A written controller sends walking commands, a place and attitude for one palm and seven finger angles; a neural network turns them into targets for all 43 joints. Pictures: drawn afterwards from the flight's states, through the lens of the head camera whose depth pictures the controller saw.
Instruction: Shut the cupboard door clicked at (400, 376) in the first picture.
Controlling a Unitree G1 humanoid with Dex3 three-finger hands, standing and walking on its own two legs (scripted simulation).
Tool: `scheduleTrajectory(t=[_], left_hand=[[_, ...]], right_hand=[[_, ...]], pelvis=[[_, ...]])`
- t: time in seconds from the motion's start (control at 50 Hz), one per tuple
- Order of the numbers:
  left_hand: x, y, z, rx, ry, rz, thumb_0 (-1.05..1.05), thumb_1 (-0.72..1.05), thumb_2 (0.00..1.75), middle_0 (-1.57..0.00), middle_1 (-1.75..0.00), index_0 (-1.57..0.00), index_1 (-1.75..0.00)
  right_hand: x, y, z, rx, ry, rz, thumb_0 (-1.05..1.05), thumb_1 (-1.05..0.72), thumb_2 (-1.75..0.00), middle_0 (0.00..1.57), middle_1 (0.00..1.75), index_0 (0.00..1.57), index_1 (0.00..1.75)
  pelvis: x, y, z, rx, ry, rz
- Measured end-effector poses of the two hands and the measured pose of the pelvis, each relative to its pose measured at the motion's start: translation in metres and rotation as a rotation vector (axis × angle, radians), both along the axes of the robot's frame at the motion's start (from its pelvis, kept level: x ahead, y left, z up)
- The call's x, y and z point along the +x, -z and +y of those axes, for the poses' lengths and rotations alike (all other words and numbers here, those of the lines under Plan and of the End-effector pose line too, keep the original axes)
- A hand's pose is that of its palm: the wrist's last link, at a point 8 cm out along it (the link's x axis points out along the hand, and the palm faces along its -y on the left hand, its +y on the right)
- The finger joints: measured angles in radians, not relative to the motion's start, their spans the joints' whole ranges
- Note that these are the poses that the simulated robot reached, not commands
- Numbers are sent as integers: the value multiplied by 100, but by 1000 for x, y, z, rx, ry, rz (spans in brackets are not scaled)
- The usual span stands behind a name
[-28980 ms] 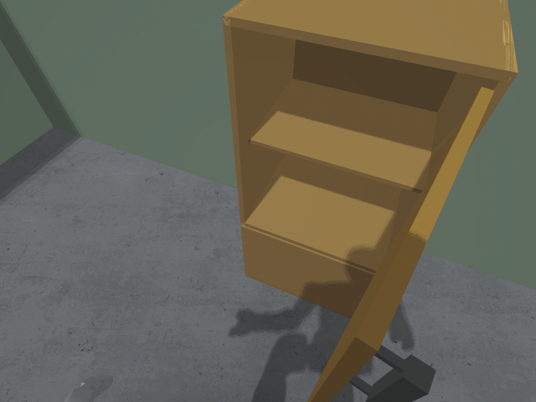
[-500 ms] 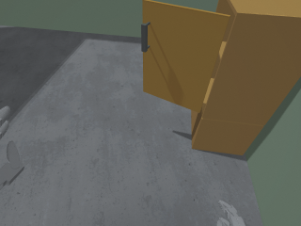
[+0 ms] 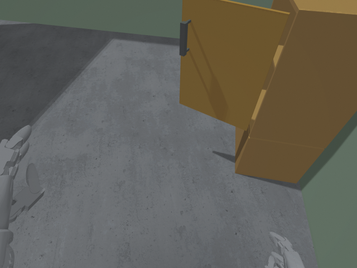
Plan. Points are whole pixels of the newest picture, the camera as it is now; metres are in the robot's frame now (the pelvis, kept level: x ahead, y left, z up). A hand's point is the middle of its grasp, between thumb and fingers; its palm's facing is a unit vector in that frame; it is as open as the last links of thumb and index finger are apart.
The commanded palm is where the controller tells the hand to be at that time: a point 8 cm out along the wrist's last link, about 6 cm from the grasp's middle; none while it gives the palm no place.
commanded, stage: let the arm hang, fingers relaxed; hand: left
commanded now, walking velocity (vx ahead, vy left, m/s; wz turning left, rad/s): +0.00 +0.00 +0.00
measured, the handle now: (185, 37) +1.05 +0.03 +0.05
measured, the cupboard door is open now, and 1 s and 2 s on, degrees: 69 69 69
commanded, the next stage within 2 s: look to check the result in 1.06 s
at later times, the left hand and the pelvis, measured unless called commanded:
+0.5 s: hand out of the picture -0.02 +0.20 -0.17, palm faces -0.02 -0.97 -0.24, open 7.3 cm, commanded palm none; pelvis -0.01 -0.01 +0.01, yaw +0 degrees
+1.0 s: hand out of the picture +0.08 +0.21 -0.15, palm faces -0.03 -0.96 -0.28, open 7.4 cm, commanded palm none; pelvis +0.00 -0.01 +0.01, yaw -1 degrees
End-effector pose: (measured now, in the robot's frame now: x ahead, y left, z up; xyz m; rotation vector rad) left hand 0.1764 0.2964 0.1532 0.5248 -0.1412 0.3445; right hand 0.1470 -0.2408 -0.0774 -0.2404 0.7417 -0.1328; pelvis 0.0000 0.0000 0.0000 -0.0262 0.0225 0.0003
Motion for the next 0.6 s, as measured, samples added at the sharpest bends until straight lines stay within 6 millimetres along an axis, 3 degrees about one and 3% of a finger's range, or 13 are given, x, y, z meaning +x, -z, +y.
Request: scheduleTrajectory(t=[0.06,0.1,0.18,0.26,0.34,0.44,0.52,0.6], left_hand=[[13,76,3,-91,-7,351,1,89,90,-20,-30,-20,-30],[4,133,-3,-157,-18,603,0,90,90,-20,-30,-20,-30],[-44,222,-33,-283,-19,988,1,90,90,-20,-30,-20,-30],[-104,276,-66,-424,-40,1232,1,90,90,-20,-30,-20,-30],[-152,296,-73,-503,-123,1364,1,94,90,-21,-30,-21,-30],[-190,295,-60,-507,-211,1462,1,94,90,-20,-30,-21,-30],[-200,286,-44,-476,-269,1483,1,92,90,-20,-30,-20,-30],[-191,276,-29,-437,-299,1458,1,91,90,-20,-30,-20,-30]], right_hand=[[3,20,-6,15,-40,68,1,-90,-90,21,30,20,30],[-1,31,-11,22,-30,100,1,-90,-90,21,30,20,30],[-27,40,-21,13,0,192,1,-90,-90,21,30,20,30],[-69,41,-30,-20,30,348,0,-91,-90,21,30,20,30],[-111,40,-35,-41,65,503,0,-91,-90,20,30,20,30],[-142,43,-36,-35,108,606,1,-91,-90,20,30,20,30],[-150,49,-33,-10,125,622,1,-91,-90,20,30,20,30],[-147,54,-27,18,128,605,0,-91,-90,20,30,20,30]], pelvis=[[-5,5,7,4,3,2],[-8,7,9,10,8,-2],[-13,7,7,26,15,-15],[-15,5,0,32,9,-29],[-15,1,-7,24,-1,-33],[-14,-3,-10,14,-4,-39],[-12,-6,-8,14,0,-46],[-11,-7,-7,16,5,-54]])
